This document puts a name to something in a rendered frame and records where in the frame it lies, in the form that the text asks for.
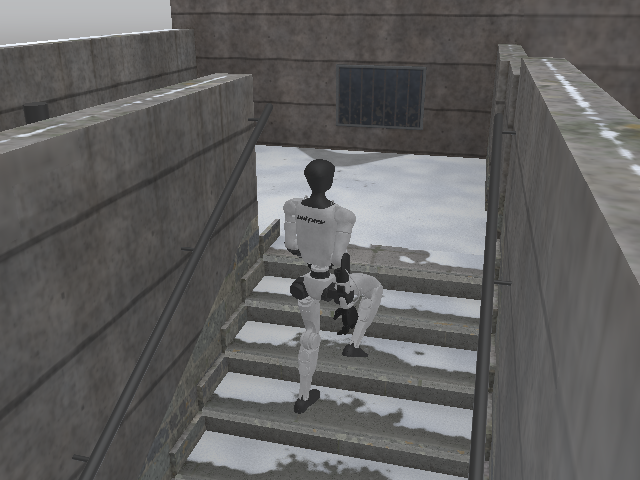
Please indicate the right robot hand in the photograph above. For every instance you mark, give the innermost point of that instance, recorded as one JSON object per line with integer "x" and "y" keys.
{"x": 349, "y": 319}

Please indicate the robot left forearm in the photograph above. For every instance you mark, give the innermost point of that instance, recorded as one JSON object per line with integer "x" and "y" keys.
{"x": 295, "y": 252}

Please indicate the left robot upper arm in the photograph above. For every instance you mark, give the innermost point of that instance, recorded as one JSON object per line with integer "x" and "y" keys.
{"x": 290, "y": 223}

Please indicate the right robot upper arm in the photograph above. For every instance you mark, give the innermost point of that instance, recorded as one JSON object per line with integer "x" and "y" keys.
{"x": 345, "y": 221}

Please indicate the left robot hand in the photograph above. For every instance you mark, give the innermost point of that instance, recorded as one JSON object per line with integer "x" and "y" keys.
{"x": 330, "y": 267}

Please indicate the left robot shin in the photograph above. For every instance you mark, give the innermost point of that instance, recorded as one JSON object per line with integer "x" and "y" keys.
{"x": 307, "y": 360}

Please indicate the humanoid robot head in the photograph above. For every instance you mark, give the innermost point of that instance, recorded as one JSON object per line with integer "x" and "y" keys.
{"x": 319, "y": 174}

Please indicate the robot right forearm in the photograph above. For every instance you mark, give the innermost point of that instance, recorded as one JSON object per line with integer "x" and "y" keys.
{"x": 343, "y": 283}

